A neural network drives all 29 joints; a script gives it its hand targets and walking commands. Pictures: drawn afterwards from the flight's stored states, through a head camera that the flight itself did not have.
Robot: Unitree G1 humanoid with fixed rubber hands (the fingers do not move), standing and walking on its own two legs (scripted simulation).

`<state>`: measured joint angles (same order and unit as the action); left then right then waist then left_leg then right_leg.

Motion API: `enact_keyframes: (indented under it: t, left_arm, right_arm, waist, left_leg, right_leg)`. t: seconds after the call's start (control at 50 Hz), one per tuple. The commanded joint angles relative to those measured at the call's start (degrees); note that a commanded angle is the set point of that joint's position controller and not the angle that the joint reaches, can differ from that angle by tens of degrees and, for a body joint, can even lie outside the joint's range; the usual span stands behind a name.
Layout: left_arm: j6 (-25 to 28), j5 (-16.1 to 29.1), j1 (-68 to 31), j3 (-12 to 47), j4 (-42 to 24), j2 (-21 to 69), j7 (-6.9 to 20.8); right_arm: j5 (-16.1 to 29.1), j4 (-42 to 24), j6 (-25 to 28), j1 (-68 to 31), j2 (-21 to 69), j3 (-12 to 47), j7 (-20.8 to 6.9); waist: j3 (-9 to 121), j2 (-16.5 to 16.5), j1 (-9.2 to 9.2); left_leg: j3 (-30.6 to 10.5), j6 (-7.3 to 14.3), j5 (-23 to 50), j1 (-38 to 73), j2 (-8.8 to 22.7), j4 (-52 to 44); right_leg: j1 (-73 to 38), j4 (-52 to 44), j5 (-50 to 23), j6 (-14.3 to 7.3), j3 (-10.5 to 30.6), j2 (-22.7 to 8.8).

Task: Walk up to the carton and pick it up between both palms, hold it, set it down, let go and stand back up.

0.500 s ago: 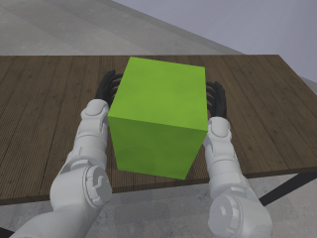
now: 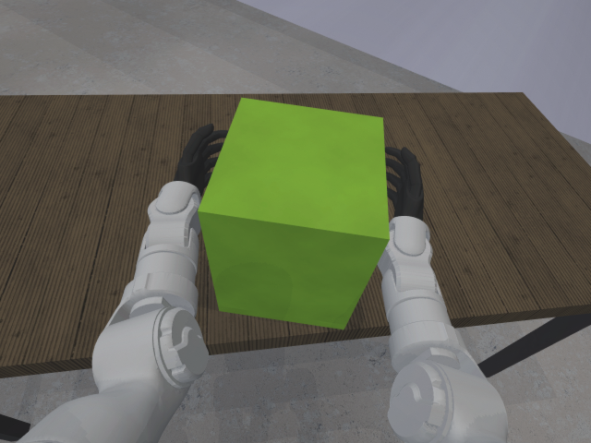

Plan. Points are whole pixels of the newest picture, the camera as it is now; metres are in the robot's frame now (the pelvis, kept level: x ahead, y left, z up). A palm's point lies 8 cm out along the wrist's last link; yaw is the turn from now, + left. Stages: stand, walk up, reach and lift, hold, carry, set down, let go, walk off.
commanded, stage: set down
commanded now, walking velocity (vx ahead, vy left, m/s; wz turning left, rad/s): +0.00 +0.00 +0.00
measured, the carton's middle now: (295, 220) +0.41 -0.01 +0.05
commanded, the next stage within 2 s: none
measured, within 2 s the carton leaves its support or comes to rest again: neither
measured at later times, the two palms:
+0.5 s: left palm (175, 205) +0.43 +0.16 +0.07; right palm (393, 237) +0.36 -0.15 +0.07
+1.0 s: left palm (146, 243) +0.35 +0.18 +0.09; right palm (415, 280) +0.28 -0.15 +0.09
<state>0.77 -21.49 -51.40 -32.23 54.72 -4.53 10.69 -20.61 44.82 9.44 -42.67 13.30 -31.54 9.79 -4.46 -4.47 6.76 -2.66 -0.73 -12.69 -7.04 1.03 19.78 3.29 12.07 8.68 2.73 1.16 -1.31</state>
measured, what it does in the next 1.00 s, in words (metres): shifts its weight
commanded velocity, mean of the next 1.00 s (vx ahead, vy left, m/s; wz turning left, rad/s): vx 0.00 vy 0.00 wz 0.00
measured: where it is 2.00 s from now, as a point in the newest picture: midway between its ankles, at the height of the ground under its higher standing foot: outside the picture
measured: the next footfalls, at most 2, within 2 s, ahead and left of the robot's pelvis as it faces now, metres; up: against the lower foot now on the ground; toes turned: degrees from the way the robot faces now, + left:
none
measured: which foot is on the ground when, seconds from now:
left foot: down 0.00-1.00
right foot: down 0.00-1.00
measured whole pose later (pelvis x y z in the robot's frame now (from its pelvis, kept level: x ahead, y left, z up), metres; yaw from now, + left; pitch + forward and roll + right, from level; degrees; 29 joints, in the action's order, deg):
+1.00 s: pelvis -0.09 +0.01 -0.01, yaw +0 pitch +2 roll -2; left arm 0.5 11.1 -51.2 5.0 70.5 -19.2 1.9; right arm 6.9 58.2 1.2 -42.7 3.4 -6.9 21.4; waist 4.7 -3.1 6.8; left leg -2.7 -0.6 -10.2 -22.6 1.0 30.5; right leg 19.4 24.0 7.0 2.7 1.2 -1.0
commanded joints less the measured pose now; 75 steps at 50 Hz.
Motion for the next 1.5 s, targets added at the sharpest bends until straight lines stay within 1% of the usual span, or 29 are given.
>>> enact_keyframes:
  t: [0.0, 0.02, 0.08, 0.14, 0.22, 0.3, 0.42, 0.46, 0.52, 0.58, 0.6, 0.64, 0.7, 0.72, 0.74, 0.76, 0.78, 0.84, 0.88, 0.98, 1.0, 1.02, 1.12, 1.16, 1.26, 1.3, 1.4, 1.44, 1.48]
  left_arm:
    - [0.5, -2.6, -20.2, 8.2, 2.6, -2.4, -0.8]
    - [0.9, 0.0, -20.6, 9.9, 2.3, -8.5, -2.7]
    - [2.4, 9.2, -24.3, 17.3, 2.6, -10.1, -6.2]
    - [5.9, 17.4, -29.1, 22.0, 2.4, -11.6, -9.0]
    - [8.7, 20.2, -29.6, 23.0, 4.7, -13.2, -10.7]
    - [7.6, 21.3, -26.2, 24.1, 5.7, -14.0, -10.2]
    - [5.5, 24.2, -24.6, 27.7, 2.1, -13.6, -10.0]
    - [4.6, 25.1, -20.5, 27.8, 1.5, -13.8, -9.3]
    - [3.6, 25.3, -18.2, 28.1, 1.3, -14.5, -8.9]
    - [2.7, 26.8, -20.4, 29.6, 2.7, -16.4, -8.4]
    - [2.2, 26.7, -17.9, 28.7, 1.9, -16.7, -8.3]
    - [1.9, 28.8, -21.2, 29.6, 2.9, -18.4, -8.4]
    - [1.9, 32.9, -26.3, 33.6, 6.2, -19.7, -8.9]
    - [1.3, 33.5, -24.0, 33.3, 7.8, -20.1, -8.9]
    - [1.6, 35.3, -30.2, 35.6, 10.3, -21.1, -9.4]
    - [0.9, 35.6, -25.4, 35.8, 8.7, -20.2, -9.1]
    - [1.2, 36.1, -29.0, 36.0, 11.6, -21.3, -9.3]
    - [1.7, 37.9, -25.6, 37.6, 5.8, -20.1, -9.6]
    - [2.2, 39.4, -28.1, 37.9, 7.2, -21.4, -9.0]
    - [1.0, 37.0, -20.5, 34.3, 8.8, -24.2, -7.8]
    - [1.1, 37.5, -23.2, 35.2, 9.3, -24.2, -7.5]
    - [0.8, 37.0, -20.8, 34.9, 9.2, -24.1, -7.2]
    - [0.3, 35.9, -17.1, 32.8, 3.1, -24.3, -6.0]
    - [0.0, 35.4, -16.0, 32.7, 0.7, -23.9, -5.5]
    - [-2.0, 32.7, -7.7, 28.8, -8.6, -24.9, -4.1]
    - [-3.1, 32.4, -8.0, 28.5, -10.8, -26.0, -4.0]
    - [-5.7, 31.4, 1.0, 26.9, -22.2, -25.3, -4.0]
    - [-7.2, 30.9, 3.1, 26.6, -24.3, -24.9, -3.8]
    - [-9.1, 30.4, 7.3, 25.7, -28.5, -24.6, -3.2]
  right_arm:
    - [-0.4, 9.0, 0.5, -11.4, -1.3, 7.6, -0.1]
    - [2.6, 9.3, 1.0, -11.6, -8.3, 8.8, 1.1]
    - [9.1, 11.6, 2.3, -17.0, -7.6, 13.8, 4.2]
    - [15.0, 11.3, 4.6, -21.3, -7.7, 16.5, 5.8]
    - [18.1, 12.5, 7.2, -22.4, -11.9, 18.9, 6.5]
    - [23.4, 15.7, 7.8, -18.1, -14.4, 23.7, 7.2]
    - [26.6, 15.8, 9.2, -17.4, -18.1, 22.0, 7.8]
    - [27.6, 13.7, 8.8, -14.7, -17.7, 24.7, 7.9]
    - [29.9, 11.1, 7.9, -13.3, -18.3, 26.6, 8.2]
    - [30.4, 10.1, 5.5, -15.0, -18.9, 26.4, 8.9]
    - [31.2, 8.5, 5.0, -12.9, -18.6, 27.7, 9.2]
    - [31.8, 6.6, 3.1, -16.8, -18.4, 27.4, 9.5]
    - [30.4, 6.4, -1.2, -21.6, -19.3, 24.3, 10.3]
    - [31.3, 4.5, -2.4, -21.0, -18.1, 25.7, 10.5]
    - [30.0, 4.8, -4.3, -27.4, -19.6, 22.9, 10.7]
    - [30.8, 0.6, -4.8, -23.8, -18.3, 25.6, 10.9]
    - [29.3, 2.2, -6.1, -27.0, -18.7, 23.2, 11.0]
    - [30.4, -2.2, -6.0, -22.9, -17.2, 24.4, 11.3]
    - [31.1, -3.4, -6.8, -24.6, -16.2, 25.1, 11.6]
    - [31.8, -2.4, -8.2, -16.6, -14.1, 28.6, 12.1]
    - [31.5, -1.4, -8.4, -19.0, -14.4, 27.2, 12.3]
    - [31.1, -2.4, -8.3, -17.2, -14.4, 27.9, 12.4]
    - [32.6, -7.4, -6.9, -12.9, -13.2, 29.4, 13.1]
    - [32.1, -7.9, -7.2, -11.1, -13.4, 29.4, 13.2]
    - [33.6, -13.3, -6.8, -2.6, -11.4, 32.6, 13.4]
    - [33.2, -14.7, -7.7, -2.4, -12.5, 31.3, 13.5]
    - [33.6, -26.4, -7.3, 4.8, -11.5, 32.5, 13.3]
    - [33.4, -28.8, -7.9, 7.5, -11.7, 32.9, 13.1]
    - [33.4, -32.0, -8.7, 10.9, -11.8, 34.3, 12.8]
  waist:
    - [17.1, 8.1, 0.65]
    - [19.5, 10.0, 0.63]
    - [25.8, 9.1, 2.21]
    - [40.5, 9.4, 2.69]
    - [54.7, 12.3, 2.11]
    - [50.5, 13.9, 2.17]
    - [47.6, 18.2, 2.71]
    - [46.4, 15.6, 1.72]
    - [44.8, 15.4, 0.71]
    - [41.1, 13.8, 1.23]
    - [40.3, 13.2, -0.08]
    - [38.2, 12.3, -0.25]
    - [33.0, 11.4, 1.88]
    - [31.5, 9.4, 0.29]
    - [30.8, 9.2, 2.10]
    - [30.3, 7.2, 0.82]
    - [29.0, 7.2, 1.31]
    - [31.9, 8.8, 0.49]
    - [30.2, 8.6, 0.29]
    - [26.6, 5.8, -1.81]
    - [25.2, 7.0, -0.43]
    - [25.4, 6.7, -1.26]
    - [28.6, 8.0, -2.94]
    - [27.5, 9.7, -2.34]
    - [25.9, 9.1, -5.19]
    - [24.7, 9.7, -4.73]
    - [27.2, 11.1, -6.68]
    - [25.7, 11.3, -6.26]
    - [22.5, 10.8, -7.74]
  left_leg:
    - [10.2, -1.1, 17.5, -2.6, -2.9, -1.8]
    - [10.0, -1.5, 17.5, -2.3, -2.7, -1.3]
    - [9.3, -2.0, 16.5, -5.8, -2.5, 0.5]
    - [9.1, -2.5, 21.7, -9.0, -2.3, 4.1]
    - [9.0, -4.2, 33.9, -8.3, -2.1, 9.2]
    - [8.0, -5.0, 38.2, -7.1, -2.4, 10.6]
    - [5.8, -7.3, 43.3, 5.6, -1.0, 13.4]
    - [5.8, -7.0, 44.3, 6.1, -1.3, 13.8]
    - [6.1, -6.6, 41.4, 6.5, -1.6, 13.1]
    - [6.7, -5.6, 30.4, 2.6, -1.9, 10.9]
    - [7.0, -5.3, 28.1, 3.2, -1.9, 10.2]
    - [7.3, -4.4, 18.5, 0.2, -1.9, 8.8]
    - [7.2, -3.2, 2.6, -4.6, -1.6, 5.8]
    - [7.9, -2.3, 0.5, -5.5, -1.9, 5.2]
    - [7.6, -2.0, -5.3, -9.0, -1.8, 4.6]
    - [7.7, -1.5, -4.3, -8.9, -1.8, 4.1]
    - [7.6, -1.3, -8.6, -11.2, -1.5, 3.8]
    - [6.4, -1.9, -7.2, -9.4, -0.9, 4.6]
    - [6.5, -1.6, -8.7, -11.5, -1.3, 5.1]
    - [6.7, -0.1, -6.2, -10.2, -2.0, 5.2]
    - [6.5, -0.4, -8.4, -11.2, -2.0, 5.2]
    - [6.5, -0.5, -7.3, -10.0, -1.9, 5.1]
    - [6.2, -0.7, -5.8, -6.3, -1.9, 5.0]
    - [5.9, -1.1, -5.4, -5.2, -1.8, 4.5]
    - [6.5, -1.0, -1.5, -0.9, -2.2, 3.6]
    - [6.2, -0.9, -4.1, -1.1, -2.2, 2.4]
    - [6.7, -1.1, -0.8, 2.2, -2.2, 1.4]
    - [6.7, -1.2, 0.3, 3.3, -2.3, 1.3]
    - [6.8, -1.5, 2.1, 5.1, -2.0, 0.8]
  right_leg:
    - [-9.4, 5.8, -25.7, 2.6, -6.5, 2.4]
    - [-9.0, 5.9, -25.3, 2.3, -6.3, 2.7]
    - [-6.1, 6.6, -25.0, 1.6, -5.5, 3.2]
    - [-5.9, 10.1, -33.7, 1.5, -4.1, 2.8]
    - [-5.9, 14.5, -45.8, 1.1, -3.2, 2.3]
    - [-5.3, 15.0, -48.1, 1.1, -3.0, 2.7]
    - [11.5, 9.9, -31.8, -0.8, -5.7, 5.6]
    - [9.3, 9.5, -32.9, -0.8, -5.7, 5.8]
    - [8.8, 9.1, -30.8, -1.1, -5.5, 5.6]
    - [8.4, 7.9, -23.8, -1.3, -5.3, 5.2]
    - [6.7, 8.0, -23.4, -1.3, -4.8, 5.2]
    - [6.9, 7.5, -16.8, -1.7, -4.4, 4.8]
    - [10.0, 6.8, -4.9, -2.9, -4.7, 3.7]
    - [9.2, 6.8, -3.0, -2.8, -4.3, 3.3]
    - [11.2, 7.2, 2.5, -3.2, -4.7, 3.0]
    - [7.8, 7.5, 1.1, -3.1, -4.3, 3.1]
    - [9.6, 7.5, 5.7, -3.0, -4.5, 2.7]
    - [7.6, 9.6, 1.3, -3.7, -4.8, 3.4]
    - [8.5, 9.3, 4.1, -3.8, -4.0, 2.5]
    - [5.8, 8.7, 3.7, -3.1, -2.8, 1.9]
    - [7.2, 8.5, 6.3, -3.1, -2.8, 1.7]
    - [6.2, 8.5, 5.2, -3.4, -3.4, 2.1]
    - [4.0, 7.7, 3.9, -3.2, -3.4, 2.5]
    - [3.9, 7.6, 2.8, -3.5, -3.9, 2.6]
    - [0.7, 6.7, -0.3, -2.9, -3.8, 2.8]
    - [1.0, 6.1, 2.1, -3.0, -4.3, 3.1]
    - [-2.3, 5.6, -1.9, -2.9, -4.7, 3.3]
    - [-2.6, 5.4, -2.8, -3.0, -5.0, 3.3]
    - [-2.8, 4.8, -3.4, -3.2, -5.1, 3.4]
